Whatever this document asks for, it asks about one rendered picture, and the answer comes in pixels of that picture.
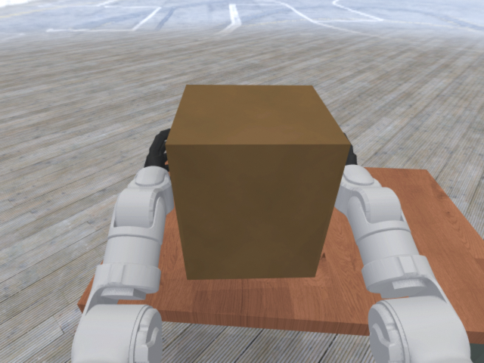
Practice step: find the robot left upper arm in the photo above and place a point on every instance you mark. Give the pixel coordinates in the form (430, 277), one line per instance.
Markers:
(119, 333)

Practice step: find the left robot forearm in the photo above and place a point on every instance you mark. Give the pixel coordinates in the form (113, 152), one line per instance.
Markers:
(130, 266)

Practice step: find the robot left hand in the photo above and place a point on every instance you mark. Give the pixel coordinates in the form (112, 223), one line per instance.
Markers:
(156, 156)

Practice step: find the robot right upper arm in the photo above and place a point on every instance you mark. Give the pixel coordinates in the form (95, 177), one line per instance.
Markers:
(421, 329)

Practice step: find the robot right hand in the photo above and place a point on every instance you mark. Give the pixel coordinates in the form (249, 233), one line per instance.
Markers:
(352, 158)

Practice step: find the table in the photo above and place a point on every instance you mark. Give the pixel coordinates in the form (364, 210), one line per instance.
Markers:
(336, 301)

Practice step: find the right robot forearm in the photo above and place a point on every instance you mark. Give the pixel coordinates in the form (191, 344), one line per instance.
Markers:
(393, 266)

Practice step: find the carton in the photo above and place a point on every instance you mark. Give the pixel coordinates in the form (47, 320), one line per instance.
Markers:
(255, 173)

